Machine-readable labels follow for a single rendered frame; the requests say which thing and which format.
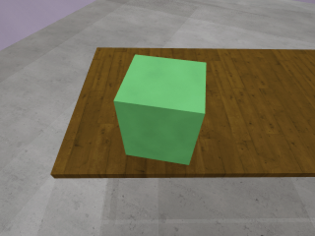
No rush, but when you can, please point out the carton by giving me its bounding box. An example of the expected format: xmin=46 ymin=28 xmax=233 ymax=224
xmin=113 ymin=54 xmax=207 ymax=165

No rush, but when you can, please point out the table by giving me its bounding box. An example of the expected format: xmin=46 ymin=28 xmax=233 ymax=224
xmin=50 ymin=47 xmax=315 ymax=179

